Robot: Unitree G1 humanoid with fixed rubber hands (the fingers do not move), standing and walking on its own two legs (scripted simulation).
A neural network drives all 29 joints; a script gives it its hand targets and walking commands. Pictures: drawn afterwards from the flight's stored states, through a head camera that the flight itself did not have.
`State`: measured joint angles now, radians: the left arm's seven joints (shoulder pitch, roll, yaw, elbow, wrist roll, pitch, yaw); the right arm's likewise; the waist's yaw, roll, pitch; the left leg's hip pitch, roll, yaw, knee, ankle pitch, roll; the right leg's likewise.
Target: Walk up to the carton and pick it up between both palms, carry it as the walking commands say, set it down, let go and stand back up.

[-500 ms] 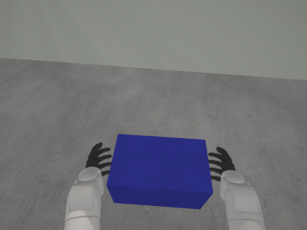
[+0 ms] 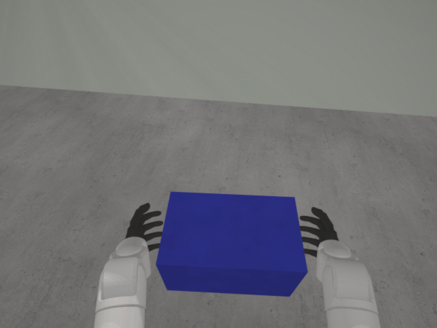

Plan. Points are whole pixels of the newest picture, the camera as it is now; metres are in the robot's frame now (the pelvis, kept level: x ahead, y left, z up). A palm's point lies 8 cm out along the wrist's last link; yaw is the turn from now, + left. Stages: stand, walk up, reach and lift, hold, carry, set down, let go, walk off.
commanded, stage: carry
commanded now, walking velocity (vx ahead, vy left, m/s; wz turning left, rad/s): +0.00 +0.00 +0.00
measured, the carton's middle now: (230, 244) +0.32 +0.00 -0.04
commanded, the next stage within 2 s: hold in 1.24 s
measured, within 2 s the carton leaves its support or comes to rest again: neither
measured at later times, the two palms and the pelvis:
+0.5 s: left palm (148, 248) +0.26 +0.15 +0.05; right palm (342, 250) +0.26 -0.20 +0.05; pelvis -0.01 -0.02 +0.00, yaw +0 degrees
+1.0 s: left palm (153, 250) +0.25 +0.14 +0.05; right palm (348, 251) +0.26 -0.21 +0.05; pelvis -0.02 -0.04 +0.00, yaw +1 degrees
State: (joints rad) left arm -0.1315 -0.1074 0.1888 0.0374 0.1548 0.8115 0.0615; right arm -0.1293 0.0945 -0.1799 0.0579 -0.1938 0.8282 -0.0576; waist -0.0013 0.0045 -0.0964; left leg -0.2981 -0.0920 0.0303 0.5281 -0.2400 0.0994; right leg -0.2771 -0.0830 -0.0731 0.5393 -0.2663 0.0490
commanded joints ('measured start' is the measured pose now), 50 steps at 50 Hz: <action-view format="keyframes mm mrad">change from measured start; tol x32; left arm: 1 -544 -737 -608 -156 -296 -19 -253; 50 -609 -752 -638 -194 -323 9 -270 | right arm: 1 -638 731 581 -215 309 -45 241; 50 -608 766 600 -211 316 -16 255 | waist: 1 -2 -52 -228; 50 3 -15 -254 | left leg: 1 15 222 -197 -170 242 -35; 50 3 193 -161 -113 104 -20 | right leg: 1 108 -35 33 -58 10 -31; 50 94 -58 51 -97 5 -81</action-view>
